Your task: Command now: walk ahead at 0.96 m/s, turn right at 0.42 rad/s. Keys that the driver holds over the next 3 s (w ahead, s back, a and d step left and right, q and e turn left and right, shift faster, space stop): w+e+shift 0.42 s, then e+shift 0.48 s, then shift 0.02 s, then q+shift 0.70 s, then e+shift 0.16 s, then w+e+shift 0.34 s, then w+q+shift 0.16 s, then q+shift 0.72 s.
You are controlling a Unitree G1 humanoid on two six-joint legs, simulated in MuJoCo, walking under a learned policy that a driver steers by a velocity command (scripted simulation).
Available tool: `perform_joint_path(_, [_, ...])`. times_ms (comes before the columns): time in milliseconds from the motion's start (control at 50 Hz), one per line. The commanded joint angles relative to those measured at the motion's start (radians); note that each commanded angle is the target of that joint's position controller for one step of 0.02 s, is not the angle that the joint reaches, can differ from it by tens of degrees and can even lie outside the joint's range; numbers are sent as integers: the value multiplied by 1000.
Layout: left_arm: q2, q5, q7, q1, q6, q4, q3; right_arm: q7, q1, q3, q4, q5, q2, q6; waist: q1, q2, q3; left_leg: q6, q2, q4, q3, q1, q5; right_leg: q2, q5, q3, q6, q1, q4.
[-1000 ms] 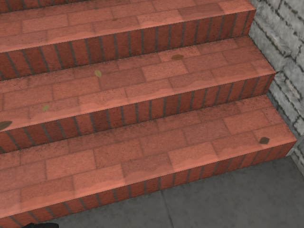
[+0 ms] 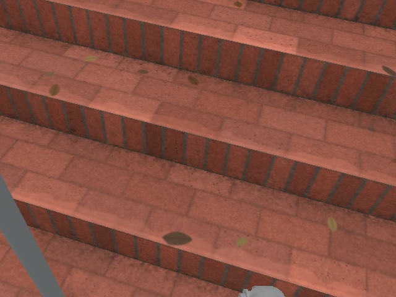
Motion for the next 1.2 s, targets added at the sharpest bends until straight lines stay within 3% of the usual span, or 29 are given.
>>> perform_joint_path(20, [-119, 8, -20, -242, -34, -203, -74, -23, 147, 3, 64, -9, -59, 15, -10, 73, 217, -122, 299, 22, -44, 205, 949, 32, -210, -6, -43, -594, 144])
perform_joint_path(60, [-120, 32, -38, -374, -40, -295, -102, -71, 115, 10, 79, 11, -73, 15, 2, 54, 169, -193, 264, -84, 55, 28, 1084, 35, -166, -204, -41, -360, -169])
perform_joint_path(80, [-56, 37, -55, -264, -31, -307, -94, -99, -88, 13, 16, 8, -154, 5, 137, 52, 60, -204, 231, -173, 154, -289, 1482, 39, -78, -312, -58, 198, -481])
perform_joint_path(140, [160, 80, -4, 145, 12, -204, 19, -119, -171, -63, -58, 5, -447, -15, 361, 344, -313, -93, 364, 277, 38, -154, 2979, 209, -350, -335, -109, 860, -538])
perform_joint_path(160, [249, 69, -2, 398, 1, -103, 50, -122, -300, -80, -131, 28, -482, 9, 503, 237, -305, -131, 255, 825, 33, -197, 2670, 181, -230, -141, -210, 1008, -899])
perform_joint_path(180, [306, 101, 3, 445, -13, 11, 51, -75, -327, -33, -217, 20, -242, -24, 349, -322, -283, -176, -45, 1341, -117, -686, 598, -13, -214, 527, -378, 1287, -1212])
perform_joint_path(200, [253, 137, 56, 389, -5, -27, 39, 4, -259, -7, -268, 14, -209, -91, 241, -443, -463, -68, -80, 1491, -368, -818, 324, -152, -566, 1159, -416, 1414, -1608])
perform_joint_path(220, [157, 141, 70, 421, -15, 3, 37, 40, -338, -3, -296, 19, -177, -118, 226, -206, -205, -6, -70, 1547, -365, -931, 343, -164, -633, 1224, -357, 1256, -1719])
perform_joint_path(260, [-23, 111, 52, 387, -41, 96, -10, 78, -493, 48, -370, -26, -2, -115, 67, 279, 157, 39, -17, 1597, -301, -1009, 243, -88, -371, 914, -263, 805, -1581])
perform_joint_path(340, [-32, 52, 23, 238, -28, 141, -28, 89, -373, 114, -405, -7, 101, -64, -117, 171, 173, 3, 53, 1903, -161, -1223, 103, 36, -92, 493, -245, 607, -1574])
perform_joint_path(420, [45, 1, 44, 341, -20, 186, -20, 36, -746, 178, -611, -36, 152, -97, -20, 99, 176, -73, 142, 1344, -11, -1024, -27, 74, -25, 400, -181, 409, -1675])
perform_joint_path(460, [107, -22, 66, 426, -4, 184, 9, 8, -741, 171, -638, -31, 118, -103, -6, 93, -76, -101, 86, 828, 129, -286, 108, 51, 484, 339, -174, 294, -1724])
perform_joint_path(500, [320, 17, 59, 182, -42, 96, 75, -45, -238, 22, -513, 7, -116, -83, -313, -153, -451, -71, 35, 609, -86, 187, 107, 49, 1587, 402, -85, 517, -1186])
perform_joint_path(520, [339, 43, 42, 16, -67, 53, 91, -60, 77, -61, -373, 21, -296, -58, -412, -139, -586, -25, 165, 381, -342, 306, 129, 69, 1204, 381, 2, 672, -877])
perform_joint_path(540, [98, 109, 18, -38, -81, -40, 37, -46, 113, -60, -250, -3, -370, -42, -228, 393, -519, 68, 375, 196, -683, 328, 860, 223, -34, 284, 10, 531, -516])
perform_joint_path(560, [69, 71, -20, 224, -76, -16, 43, -62, -93, -53, -317, -64, -256, -18, -73, 394, -542, 212, 608, 73, -1026, 204, 919, 189, -95, 328, 57, 383, -124])
perform_joint_path(600, [56, 65, -10, 121, 14, -118, 44, -78, -337, -14, -295, 38, -20, -5, 16, 242, -107, 130, 505, 105, -673, -194, 443, 73, -104, 133, 87, 229, 24])
perform_joint_path(640, [5, 60, -9, 176, 74, -109, 21, -78, -384, -17, -208, 34, 24, 7, 122, 105, 49, 33, 438, 65, -417, -434, 83, -6, -59, 107, 56, 235, 112])
perform_joint_path(680, [1, 19, -12, 134, 83, -132, 9, -75, -364, -41, -136, 37, 10, 12, 142, 41, 117, -17, 409, 15, -208, -459, 158, -72, -102, 105, 32, 210, -5])
perform_joint_path(760, [15, 45, -23, 23, 78, -220, -19, -96, -382, -85, -109, 17, -161, 40, 128, 96, 79, -16, 320, -22, 107, -476, 368, -110, -25, -4, 71, 413, -694])
perform_joint_path(800, [73, 48, -4, 60, 95, -191, 14, -82, -428, -104, -166, 1, -241, 24, 124, 102, -35, -29, 380, -22, 131, -393, 569, -99, 137, -51, 75, 611, -808])
perform_joint_path(900, [184, 57, 40, 80, 52, -147, 98, -16, -284, -103, -138, 69, -256, 92, 97, 97, -154, -94, 307, 423, 195, -13, 1079, 108, 311, -229, -30, 872, -1492])
perform_joint_path(920, [190, 68, 53, 180, 49, -128, 107, -12, -257, -86, -145, 58, -217, 70, 147, 64, -97, -145, 258, 635, 149, -296, 544, 38, 425, -47, -97, 1089, -1630])
perform_joint_path(940, [354, 106, 42, 214, 62, -146, 130, -11, -223, -57, -184, -16, -111, 33, 76, -173, -139, -226, 101, 1147, 116, -800, -229, -253, 1442, 302, -234, 1425, -1297])
perform_joint_path(960, [378, 173, 35, 259, 64, -143, 129, -16, -321, -46, -195, 12, -127, 0, 187, -67, -470, -239, 67, 1612, -95, -913, -249, -506, 1376, 604, -455, 1476, -1437])
perform_joint_path(1020, [208, 53, 36, 223, 84, 3, 75, -47, -374, -11, -172, 67, -38, 22, 111, 38, -188, -172, 130, 1865, -120, -1115, -167, -381, 503, 376, -259, 1255, -1528])
perform_joint_path(1080, [68, 67, 39, 141, 71, 77, 18, -39, -416, 18, -237, 85, 10, 58, 45, -18, 18, -131, 79, 1890, -220, -1124, -227, -346, 171, 223, -171, 999, -1613])
perform_joint_path(1160, [123, 83, 69, 42, 77, 63, 15, -64, -432, 25, -352, 39, -14, 88, -29, -11, 35, -177, 104, 1661, -200, -1071, -69, -339, 195, 6, -136, 801, -1656])
perform_joint_path(1200, [250, 74, 93, -24, 86, 46, 53, -74, -487, 46, -409, 18, 16, 88, -50, -90, 24, -178, 151, 1179, -54, -831, -88, -238, 290, -135, -93, 708, -1724])
Next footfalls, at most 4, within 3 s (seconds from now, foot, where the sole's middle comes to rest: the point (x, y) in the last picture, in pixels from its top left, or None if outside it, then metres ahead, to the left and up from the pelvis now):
0.16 right None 0.30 -0.03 -0.61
0.52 left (164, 189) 0.73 0.08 -0.46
0.92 right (269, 216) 0.63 -0.23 -0.46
1.30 left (221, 110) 0.92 -0.10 -0.31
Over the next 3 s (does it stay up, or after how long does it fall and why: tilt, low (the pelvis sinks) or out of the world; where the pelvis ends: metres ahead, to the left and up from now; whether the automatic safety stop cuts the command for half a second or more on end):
stays up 1.15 -0.79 0.76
